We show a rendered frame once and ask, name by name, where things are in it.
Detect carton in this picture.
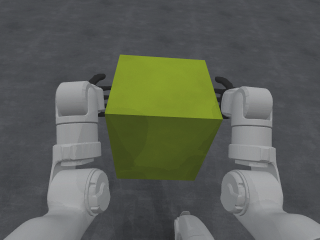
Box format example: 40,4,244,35
104,54,223,181

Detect left robot hand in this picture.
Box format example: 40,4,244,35
89,73,112,117

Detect robot left upper arm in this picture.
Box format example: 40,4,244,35
3,168,111,240

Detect robot right forearm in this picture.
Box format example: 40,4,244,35
221,86,284,205

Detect right robot hand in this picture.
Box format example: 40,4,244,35
214,76,235,119

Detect robot right upper arm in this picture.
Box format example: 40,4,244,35
220,169,320,240

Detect robot left forearm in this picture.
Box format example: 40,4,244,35
47,81,105,207

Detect robot right thigh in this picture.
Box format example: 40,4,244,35
174,215,215,240

